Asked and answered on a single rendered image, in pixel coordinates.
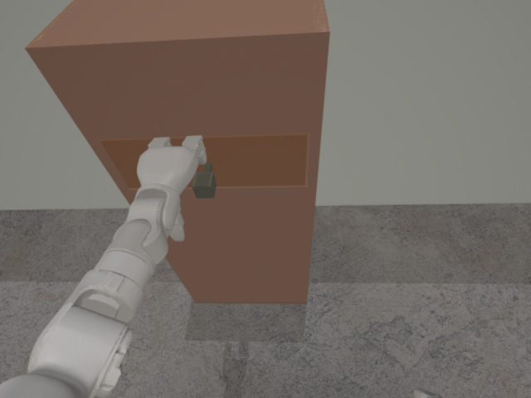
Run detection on left robot upper arm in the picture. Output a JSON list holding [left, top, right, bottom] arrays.
[[0, 305, 134, 398]]

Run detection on robot left hand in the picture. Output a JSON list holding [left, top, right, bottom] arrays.
[[137, 135, 207, 241]]

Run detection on handle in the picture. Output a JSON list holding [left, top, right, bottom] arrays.
[[192, 163, 217, 198]]

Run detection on drawer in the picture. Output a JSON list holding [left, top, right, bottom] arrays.
[[100, 133, 307, 188]]

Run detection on cabinet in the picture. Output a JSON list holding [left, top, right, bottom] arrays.
[[25, 0, 330, 304]]

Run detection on left robot forearm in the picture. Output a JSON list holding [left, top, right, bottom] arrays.
[[27, 183, 180, 373]]

